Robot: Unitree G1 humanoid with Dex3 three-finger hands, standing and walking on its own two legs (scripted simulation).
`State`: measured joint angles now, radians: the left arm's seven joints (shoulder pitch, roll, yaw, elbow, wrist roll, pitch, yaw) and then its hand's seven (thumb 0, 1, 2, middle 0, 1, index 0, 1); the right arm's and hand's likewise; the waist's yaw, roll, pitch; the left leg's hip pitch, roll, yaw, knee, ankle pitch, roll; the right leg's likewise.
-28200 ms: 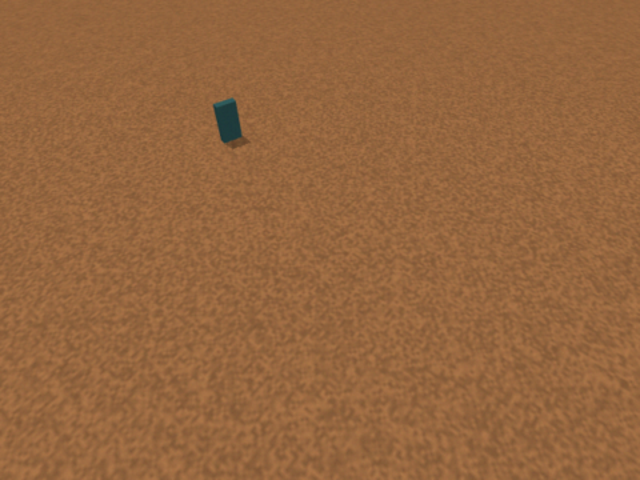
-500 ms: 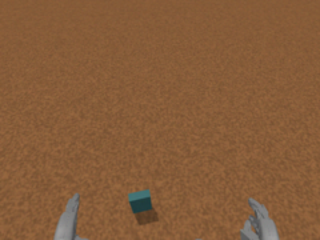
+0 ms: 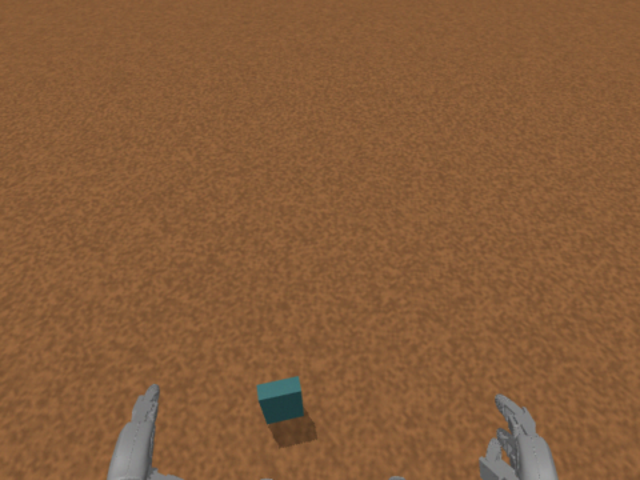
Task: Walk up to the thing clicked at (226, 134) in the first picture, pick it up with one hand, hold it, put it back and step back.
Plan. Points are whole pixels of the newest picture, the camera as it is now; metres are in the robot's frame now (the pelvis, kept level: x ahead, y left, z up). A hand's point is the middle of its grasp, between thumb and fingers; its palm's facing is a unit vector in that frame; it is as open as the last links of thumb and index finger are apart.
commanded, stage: home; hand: left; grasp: from the side
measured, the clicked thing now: (281, 401) +0.41 +0.12 -0.62
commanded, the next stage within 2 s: stand in 0.30 s
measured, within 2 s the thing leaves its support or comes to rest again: neither
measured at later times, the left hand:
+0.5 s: hand (180, 460) +0.17 +0.19 -0.06, palm faces +0.10 -0.95 -0.28, open 17.1 cm
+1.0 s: hand out of the picture +0.11 +0.24 -0.11, palm faces -0.02 -0.94 -0.34, open 7.7 cm
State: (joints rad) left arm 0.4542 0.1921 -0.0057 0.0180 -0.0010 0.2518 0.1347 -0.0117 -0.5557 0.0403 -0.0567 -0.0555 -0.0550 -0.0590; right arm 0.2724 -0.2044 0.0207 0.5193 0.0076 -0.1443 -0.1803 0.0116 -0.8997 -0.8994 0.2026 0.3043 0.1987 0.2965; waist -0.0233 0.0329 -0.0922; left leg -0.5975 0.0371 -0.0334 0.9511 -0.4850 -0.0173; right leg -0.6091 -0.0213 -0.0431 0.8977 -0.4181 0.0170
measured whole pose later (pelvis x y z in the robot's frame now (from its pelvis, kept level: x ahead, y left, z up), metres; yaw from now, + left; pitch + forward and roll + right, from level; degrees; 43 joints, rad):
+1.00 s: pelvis +0.00 +0.01 +0.02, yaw +0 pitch +0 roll +0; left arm 0.24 0.32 0.02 0.71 0.05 0.02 0.01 0.00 0.82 0.88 -0.21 -0.30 -0.21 -0.30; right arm 0.21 -0.31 -0.05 0.83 -0.06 -0.02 -0.02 0.01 -0.90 -0.90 0.20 0.30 0.20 0.30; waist 0.01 -0.01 0.03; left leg -0.37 0.00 -0.01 0.77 -0.41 0.00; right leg -0.40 -0.06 -0.02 0.76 -0.37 0.03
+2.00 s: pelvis -0.01 -0.01 +0.06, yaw +1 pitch -4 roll +0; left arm 0.12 0.31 0.01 1.17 0.03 -0.01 0.00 0.00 0.91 0.89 -0.21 -0.30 -0.21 -0.30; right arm 0.14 -0.33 -0.02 1.14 -0.02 0.00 -0.01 0.00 -0.90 -0.90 0.20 0.30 0.20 0.30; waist 0.01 0.02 0.07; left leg -0.10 0.01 -0.03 0.35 -0.18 -0.02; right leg -0.13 -0.04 -0.05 0.35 -0.16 0.01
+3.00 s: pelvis +0.00 -0.02 +0.06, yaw +0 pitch -2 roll +0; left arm 0.09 0.33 0.05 1.11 0.00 -0.01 -0.01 0.00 0.91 0.89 -0.21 -0.30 -0.21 -0.30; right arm 0.09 -0.36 -0.02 1.10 -0.01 0.01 0.00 0.00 -0.90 -0.90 0.20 0.30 0.20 0.30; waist -0.01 0.03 0.10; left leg -0.17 0.04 -0.02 0.44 -0.22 -0.02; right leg -0.17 -0.01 -0.05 0.39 -0.17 -0.01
